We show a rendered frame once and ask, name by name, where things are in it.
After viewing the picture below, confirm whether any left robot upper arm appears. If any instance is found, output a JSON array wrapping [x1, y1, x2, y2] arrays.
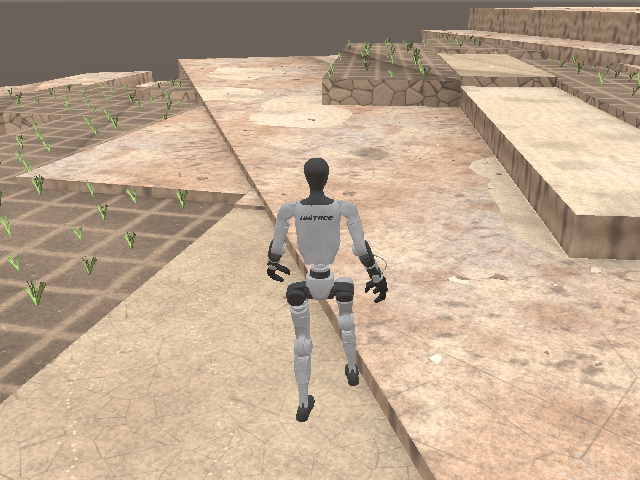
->
[[271, 201, 297, 255]]

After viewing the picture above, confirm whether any right robot forearm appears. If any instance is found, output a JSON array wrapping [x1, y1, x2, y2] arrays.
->
[[359, 240, 383, 283]]

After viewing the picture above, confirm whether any robot left hand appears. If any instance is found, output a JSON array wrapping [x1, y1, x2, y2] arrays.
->
[[267, 264, 290, 282]]

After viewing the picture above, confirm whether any robot right hand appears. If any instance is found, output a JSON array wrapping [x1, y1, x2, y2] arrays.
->
[[365, 273, 388, 303]]

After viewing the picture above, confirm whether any left robot forearm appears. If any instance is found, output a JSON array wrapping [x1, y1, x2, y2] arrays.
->
[[267, 239, 282, 270]]

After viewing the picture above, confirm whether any left robot thigh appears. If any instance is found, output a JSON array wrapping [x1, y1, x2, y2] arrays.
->
[[286, 281, 313, 357]]

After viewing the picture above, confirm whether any right robot upper arm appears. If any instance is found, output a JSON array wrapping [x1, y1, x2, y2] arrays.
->
[[338, 200, 368, 257]]

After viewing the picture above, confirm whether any robot left foot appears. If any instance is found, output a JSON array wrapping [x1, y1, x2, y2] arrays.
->
[[296, 395, 315, 422]]

